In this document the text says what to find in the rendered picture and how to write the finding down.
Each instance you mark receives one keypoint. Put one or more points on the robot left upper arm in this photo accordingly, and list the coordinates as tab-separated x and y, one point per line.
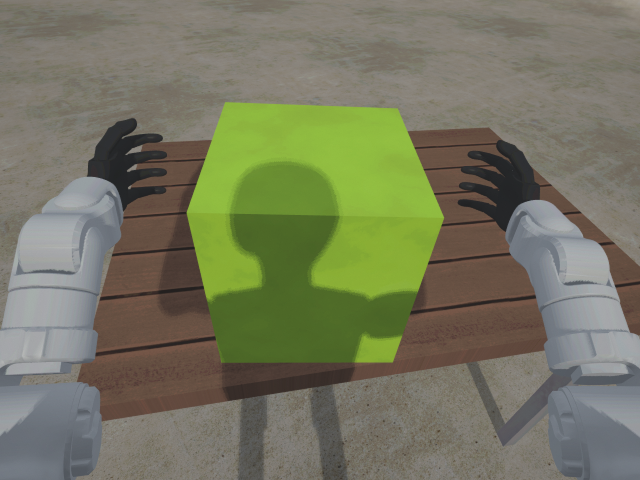
49	431

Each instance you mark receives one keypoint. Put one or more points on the carton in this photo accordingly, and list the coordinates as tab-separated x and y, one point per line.
313	227

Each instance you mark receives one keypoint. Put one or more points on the table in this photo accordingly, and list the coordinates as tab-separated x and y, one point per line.
157	351

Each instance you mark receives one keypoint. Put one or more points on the left robot hand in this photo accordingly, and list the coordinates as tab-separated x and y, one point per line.
111	163

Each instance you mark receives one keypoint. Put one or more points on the right robot hand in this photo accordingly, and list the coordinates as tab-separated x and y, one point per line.
515	187

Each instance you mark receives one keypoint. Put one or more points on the right robot forearm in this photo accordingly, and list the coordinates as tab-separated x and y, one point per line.
588	336

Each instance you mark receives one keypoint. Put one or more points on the left robot forearm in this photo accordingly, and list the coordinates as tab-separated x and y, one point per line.
55	280

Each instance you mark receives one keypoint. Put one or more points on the robot right upper arm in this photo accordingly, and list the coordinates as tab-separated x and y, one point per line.
594	431

